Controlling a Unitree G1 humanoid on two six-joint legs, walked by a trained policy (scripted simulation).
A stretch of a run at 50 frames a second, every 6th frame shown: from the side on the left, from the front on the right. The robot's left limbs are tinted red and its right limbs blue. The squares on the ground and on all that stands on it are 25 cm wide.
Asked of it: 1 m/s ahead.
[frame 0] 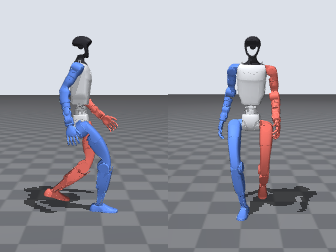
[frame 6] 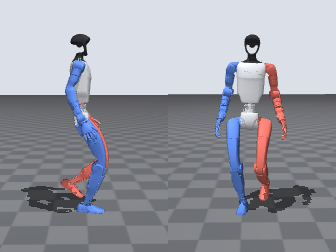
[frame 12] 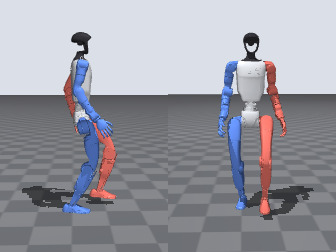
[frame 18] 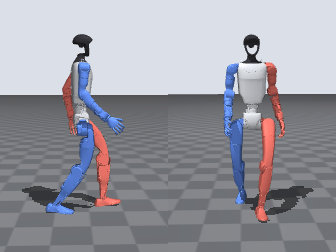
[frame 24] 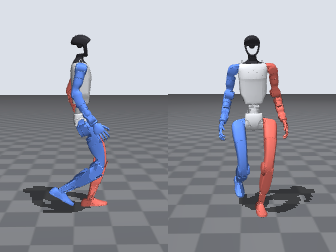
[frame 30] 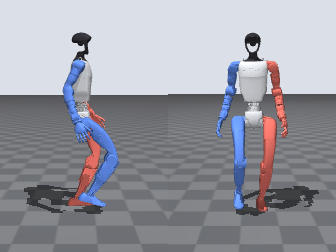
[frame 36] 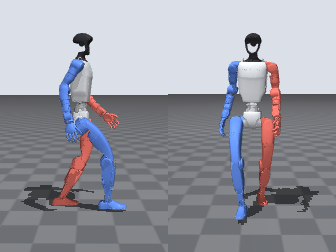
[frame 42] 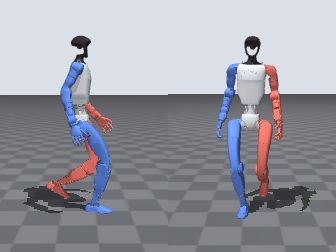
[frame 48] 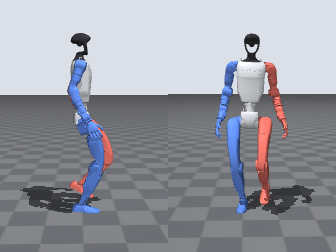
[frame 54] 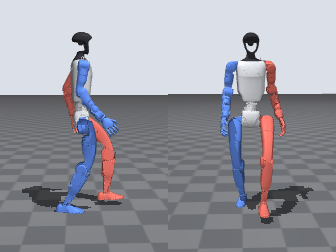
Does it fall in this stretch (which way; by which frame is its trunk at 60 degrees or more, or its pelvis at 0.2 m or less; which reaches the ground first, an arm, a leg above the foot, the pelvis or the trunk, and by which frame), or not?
no
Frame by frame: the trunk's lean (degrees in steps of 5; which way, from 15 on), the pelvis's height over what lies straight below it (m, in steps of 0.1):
0: 0, 0.7
6: 0, 0.7
12: 0, 0.8
18: 0, 0.7
24: 0, 0.7
30: 0, 0.8
36: 0, 0.8
42: 0, 0.7
48: 0, 0.8
54: 0, 0.8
